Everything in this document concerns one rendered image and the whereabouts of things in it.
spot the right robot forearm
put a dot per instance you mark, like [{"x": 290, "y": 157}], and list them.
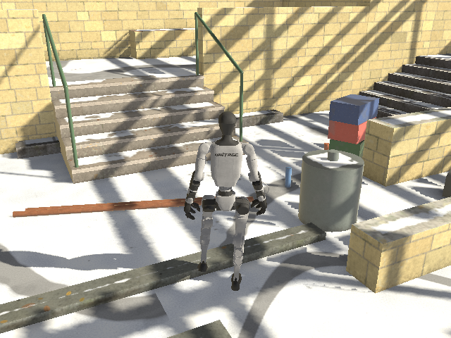
[{"x": 258, "y": 188}]

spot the left robot hand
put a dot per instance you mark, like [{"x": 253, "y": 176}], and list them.
[{"x": 188, "y": 209}]

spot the robot right foot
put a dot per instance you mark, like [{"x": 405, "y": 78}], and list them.
[{"x": 236, "y": 284}]

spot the right robot hand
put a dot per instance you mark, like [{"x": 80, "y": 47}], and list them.
[{"x": 261, "y": 204}]

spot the robot right upper arm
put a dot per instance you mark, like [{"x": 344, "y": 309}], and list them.
[{"x": 251, "y": 158}]

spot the robot head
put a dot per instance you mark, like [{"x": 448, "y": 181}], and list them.
[{"x": 227, "y": 121}]

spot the left robot forearm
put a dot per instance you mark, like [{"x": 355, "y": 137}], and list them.
[{"x": 192, "y": 191}]

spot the robot left upper arm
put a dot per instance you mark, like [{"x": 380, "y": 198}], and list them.
[{"x": 203, "y": 149}]

